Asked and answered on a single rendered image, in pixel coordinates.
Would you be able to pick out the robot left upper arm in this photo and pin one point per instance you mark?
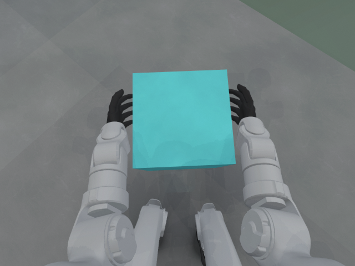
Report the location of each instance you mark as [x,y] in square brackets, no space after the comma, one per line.
[103,241]

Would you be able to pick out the robot right hand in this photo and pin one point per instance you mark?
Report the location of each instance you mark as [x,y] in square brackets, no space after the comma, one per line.
[245,104]

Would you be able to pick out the left robot forearm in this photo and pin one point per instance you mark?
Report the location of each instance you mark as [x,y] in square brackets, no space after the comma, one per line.
[108,173]

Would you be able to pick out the left robot shin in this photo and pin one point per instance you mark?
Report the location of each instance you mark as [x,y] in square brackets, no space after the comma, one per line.
[153,201]

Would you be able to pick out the right robot thigh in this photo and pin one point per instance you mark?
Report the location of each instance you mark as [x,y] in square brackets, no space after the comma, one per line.
[218,246]

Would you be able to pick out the right robot forearm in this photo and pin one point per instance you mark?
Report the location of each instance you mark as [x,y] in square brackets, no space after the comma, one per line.
[264,185]

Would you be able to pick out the carton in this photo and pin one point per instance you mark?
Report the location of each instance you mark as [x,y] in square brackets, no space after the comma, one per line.
[182,120]

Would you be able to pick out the robot right upper arm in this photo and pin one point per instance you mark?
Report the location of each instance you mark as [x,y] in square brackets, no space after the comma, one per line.
[278,238]

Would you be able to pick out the robot left hand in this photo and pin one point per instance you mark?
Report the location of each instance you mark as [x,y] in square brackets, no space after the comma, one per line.
[116,109]

